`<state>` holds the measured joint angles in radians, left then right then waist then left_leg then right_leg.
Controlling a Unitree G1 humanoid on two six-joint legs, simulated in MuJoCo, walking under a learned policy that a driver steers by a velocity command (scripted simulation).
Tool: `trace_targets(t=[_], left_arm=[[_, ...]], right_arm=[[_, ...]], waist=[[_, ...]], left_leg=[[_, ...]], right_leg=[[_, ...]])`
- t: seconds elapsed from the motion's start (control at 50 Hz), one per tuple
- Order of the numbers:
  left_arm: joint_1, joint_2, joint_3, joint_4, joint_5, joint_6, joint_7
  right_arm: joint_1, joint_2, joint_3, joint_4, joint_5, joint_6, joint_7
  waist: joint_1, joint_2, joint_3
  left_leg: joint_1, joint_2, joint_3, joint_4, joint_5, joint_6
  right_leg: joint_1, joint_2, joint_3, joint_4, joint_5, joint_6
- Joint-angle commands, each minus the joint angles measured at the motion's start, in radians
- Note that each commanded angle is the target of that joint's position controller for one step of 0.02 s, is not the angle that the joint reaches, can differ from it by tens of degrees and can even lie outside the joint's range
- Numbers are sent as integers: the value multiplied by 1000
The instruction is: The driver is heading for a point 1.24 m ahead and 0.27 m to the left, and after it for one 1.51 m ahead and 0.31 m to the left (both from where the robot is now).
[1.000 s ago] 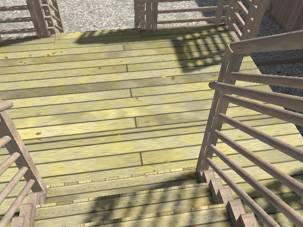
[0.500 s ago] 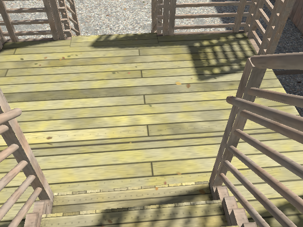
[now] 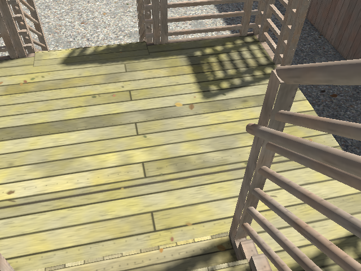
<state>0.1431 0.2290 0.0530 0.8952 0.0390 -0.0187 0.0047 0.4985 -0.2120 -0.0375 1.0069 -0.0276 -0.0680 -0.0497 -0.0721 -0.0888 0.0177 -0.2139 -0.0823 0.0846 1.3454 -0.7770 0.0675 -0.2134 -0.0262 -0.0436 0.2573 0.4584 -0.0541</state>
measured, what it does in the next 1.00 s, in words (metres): goes down: left foot 0.19 m lower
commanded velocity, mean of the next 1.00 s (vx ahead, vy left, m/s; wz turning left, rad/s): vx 0.50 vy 0.00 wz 0.00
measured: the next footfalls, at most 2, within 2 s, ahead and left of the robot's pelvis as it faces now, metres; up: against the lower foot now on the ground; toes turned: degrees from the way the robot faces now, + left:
left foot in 0.46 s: +0.32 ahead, +0.15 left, -0.19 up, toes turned +1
right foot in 1.04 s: +0.59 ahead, -0.01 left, -0.38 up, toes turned +0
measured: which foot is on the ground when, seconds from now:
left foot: down 0.00-0.00, up 0.02-0.44, down 0.46-1.00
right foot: down 0.00-0.46, up 0.48-1.00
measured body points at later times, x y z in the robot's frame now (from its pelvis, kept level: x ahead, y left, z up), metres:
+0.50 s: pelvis +0.23 +0.07 -0.24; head +0.22 +0.09 +0.21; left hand +0.17 +0.31 -0.40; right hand +0.34 -0.18 -0.35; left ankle +0.28 +0.14 -0.98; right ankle +0.08 -0.08 -0.73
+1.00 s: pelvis +0.46 +0.07 -0.36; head +0.45 +0.09 +0.08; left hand +0.62 +0.29 -0.49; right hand +0.35 -0.16 -0.50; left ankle +0.28 +0.15 -0.98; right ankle +0.59 -0.02 -1.09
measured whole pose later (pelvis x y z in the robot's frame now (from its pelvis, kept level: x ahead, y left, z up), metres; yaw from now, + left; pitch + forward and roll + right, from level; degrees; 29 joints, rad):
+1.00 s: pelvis +0.46 +0.07 -0.36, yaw +1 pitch -1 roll +3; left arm 0.10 0.21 0.05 0.94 0.01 -0.04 0.00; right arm 0.52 -0.17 -0.01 1.06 -0.05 -0.08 -0.03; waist -0.12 -0.09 -0.01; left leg -0.19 -0.13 0.07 1.16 -0.85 0.12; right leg -0.45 0.00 0.05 0.52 0.40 -0.06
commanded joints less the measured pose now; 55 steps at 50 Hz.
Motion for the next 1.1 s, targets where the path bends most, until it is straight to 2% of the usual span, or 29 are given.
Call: trace_targets(t=[0.02,0.06,0.08,0.1,0.14,0.16,0.2,0.26,0.38,0.4,0.44,0.46,0.48,0.5,0.54,0.56,0.58,0.6,0.64,0.68,0.72,0.8,0.94,0.96,1.0,1.04,1.06,1.08,1.1], left_arm=[[525,210,53,119,14,-18,-7],[496,195,59,111,-22,-10,-33],[453,229,74,116,-39,-14,-8],[318,115,26,71,-39,-36,7],[238,61,-13,83,-30,-65,30],[288,108,-1,106,-32,-75,37],[311,145,13,117,-36,-91,27],[285,42,-20,127,-53,-92,39],[365,106,0,126,-7,-37,68],[343,112,-2,133,22,-26,62],[367,94,-3,153,40,6,76],[387,83,3,158,21,2,71],[435,-9,-1,128,-14,-10,52],[474,3,-9,72,-50,-18,54],[285,41,-10,23,-23,-17,60],[222,84,2,40,1,8,49],[200,70,9,52,8,32,38],[194,35,10,50,9,41,36],[177,-20,-3,38,16,58,19],[178,-24,-3,73,29,72,20],[164,46,21,78,-2,52,11],[-57,10,9,42,10,7,-11],[-217,-10,-4,-63,-38,-35,-14],[-105,-4,5,-23,-8,-28,-12],[2,36,-1,18,-56,-41,-2],[452,102,32,176,-20,-26,5],[436,176,55,174,-7,-30,-18],[495,164,50,187,7,-16,-37],[492,136,35,156,-17,-18,-42]], right_arm=[[115,-52,-27,-40,45,12,8],[150,-78,-19,-23,6,9,10],[23,-105,-28,-75,-22,23,13],[-125,-177,-50,-107,-35,23,18],[-209,-132,-42,-129,-19,51,36],[-170,-81,-32,-101,-52,72,46],[-55,-65,-37,-59,-30,93,51],[-235,-69,-30,-130,-30,69,75],[-421,-49,-10,-188,6,34,81],[-299,-55,-23,-156,8,44,72],[-25,-106,-56,-49,42,39,57],[93,-140,-70,1,15,39,61],[200,-171,-54,23,-1,18,72],[210,-205,-51,26,6,18,90],[198,-238,-62,23,34,29,78],[128,-150,-30,10,21,35,70],[115,-146,-19,17,-1,23,68],[78,-72,13,33,-19,0,69],[6,-54,31,23,6,-33,55],[22,-134,19,38,11,-37,47],[-31,-126,15,29,34,-46,42],[65,-89,20,36,25,-35,10],[141,-52,9,67,-28,-12,19],[138,-45,16,88,-27,-12,17],[135,-46,9,52,-42,3,4],[56,-53,15,83,14,-23,32],[87,-81,-15,59,32,-27,29],[164,-58,-19,49,60,-22,20],[92,-94,-17,28,22,-18,19]], waist=[[145,-112,-161],[122,9,-147],[129,-72,-92],[97,121,35],[18,108,207],[19,96,158],[-21,35,82],[27,-33,74],[175,-8,213],[123,-62,154],[18,69,96],[-19,174,35],[-12,376,-57],[45,357,-147],[-23,344,-167],[4,180,-30],[27,240,62],[84,147,146],[160,130,156],[154,215,98],[180,192,86],[72,118,99],[-106,189,192],[-66,280,95],[-44,138,152],[185,96,-52],[186,-155,38],[136,-198,-151],[171,-69,-106]], left_leg=[[-629,-42,-102,728,-164,37],[-823,69,-192,658,25,69],[-944,90,-182,629,44,52],[-913,131,-277,314,346,10],[-551,140,-243,-123,657,-79],[-394,129,-161,-158,694,-91],[-342,100,-138,-156,919,-61],[-369,118,-172,-481,1290,-35],[-216,142,-143,-862,1132,-14],[-86,109,-52,-772,1088,2],[57,183,-122,-1140,1006,45],[262,168,-93,-1119,1014,34],[536,315,-215,-726,1659,76],[651,421,-323,-553,1801,67],[512,531,-586,-819,831,236],[309,465,-549,-897,504,208],[105,465,-600,-915,476,226],[-33,375,-483,-820,523,143],[-327,304,-374,-871,611,75],[-355,308,-412,-880,675,96],[-282,233,-310,-810,562,70],[-239,223,-351,-724,292,101],[-25,171,-296,-522,695,143],[-88,213,-331,-403,717,159],[142,160,-319,-302,805,146],[-266,124,-227,151,1104,100],[-423,-46,-142,535,412,69],[-723,-42,-128,707,-132,42],[-867,16,-184,585,-32,53]], right_leg=[[729,-288,188,367,555,-129],[607,-367,277,344,17,-236],[476,-466,486,230,-575,-383],[249,-373,426,143,-841,-311],[-289,-291,320,135,-622,-267],[-359,-243,265,150,-468,-260],[-337,-181,206,272,-382,-229],[-287,-106,212,403,-900,-140],[-238,-141,230,590,-846,-140],[-270,-152,222,694,-726,-148],[-154,-95,181,1083,-630,-148],[-247,-12,126,1369,-677,-144],[-606,144,104,1841,-1392,-104],[-849,114,86,1967,-1352,-94],[-1052,87,142,1893,-1175,-70],[-1027,47,174,1726,-980,-50],[-968,50,162,1693,-951,-30],[-967,50,237,1510,-755,-9],[-773,80,169,1225,-557,54],[-636,85,164,1163,-421,75],[-601,69,210,890,-179,65],[-534,73,132,640,111,20],[-413,27,66,170,-42,13],[-285,34,60,512,5,-2],[-352,-43,143,-86,-158,-21],[328,42,-37,256,-76,-39],[368,-116,142,24,107,-133],[724,-293,263,453,466,-169],[683,-298,292,381,225,-179]])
